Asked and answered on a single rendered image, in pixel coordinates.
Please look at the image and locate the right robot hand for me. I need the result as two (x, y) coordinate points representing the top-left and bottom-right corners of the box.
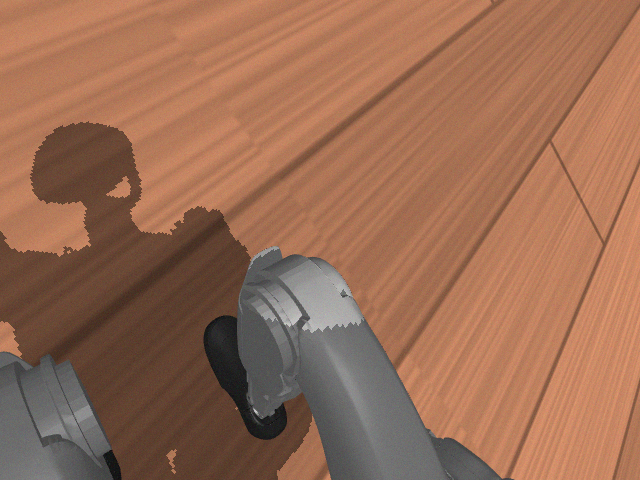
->
(426, 428), (502, 480)

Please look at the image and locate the right robot foot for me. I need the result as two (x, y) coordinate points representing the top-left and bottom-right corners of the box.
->
(204, 315), (287, 440)

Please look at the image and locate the left robot foot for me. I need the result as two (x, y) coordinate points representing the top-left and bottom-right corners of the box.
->
(103, 449), (122, 480)

